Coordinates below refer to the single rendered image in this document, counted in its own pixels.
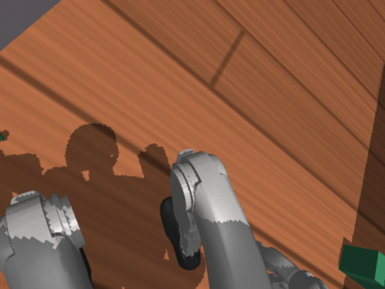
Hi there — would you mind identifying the left robot foot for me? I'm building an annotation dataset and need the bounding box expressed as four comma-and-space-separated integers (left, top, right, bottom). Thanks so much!
79, 248, 94, 289

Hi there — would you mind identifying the right robot arm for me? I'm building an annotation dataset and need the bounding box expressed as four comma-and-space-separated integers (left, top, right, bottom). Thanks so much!
288, 270, 329, 289

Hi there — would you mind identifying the right robot hand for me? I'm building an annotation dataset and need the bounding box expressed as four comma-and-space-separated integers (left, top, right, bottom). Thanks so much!
256, 240, 300, 289

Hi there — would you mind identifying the right robot foot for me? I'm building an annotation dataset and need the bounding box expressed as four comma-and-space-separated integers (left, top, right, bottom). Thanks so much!
160, 196, 201, 270

